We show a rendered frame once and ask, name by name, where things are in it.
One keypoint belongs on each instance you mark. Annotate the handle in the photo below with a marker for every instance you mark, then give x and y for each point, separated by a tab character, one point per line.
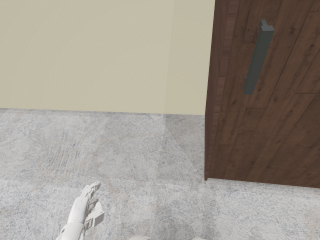
260	51

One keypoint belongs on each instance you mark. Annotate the left robot hand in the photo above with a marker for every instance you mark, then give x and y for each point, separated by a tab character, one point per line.
82	206

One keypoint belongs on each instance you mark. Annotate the robot left forearm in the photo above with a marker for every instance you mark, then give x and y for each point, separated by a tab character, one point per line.
72	231

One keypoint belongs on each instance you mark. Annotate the wardrobe door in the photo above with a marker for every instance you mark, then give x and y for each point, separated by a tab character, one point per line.
273	135

